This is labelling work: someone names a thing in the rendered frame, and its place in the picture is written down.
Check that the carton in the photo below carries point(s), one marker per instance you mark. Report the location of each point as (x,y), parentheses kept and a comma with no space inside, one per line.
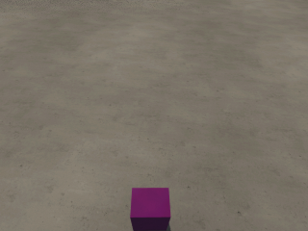
(150,209)

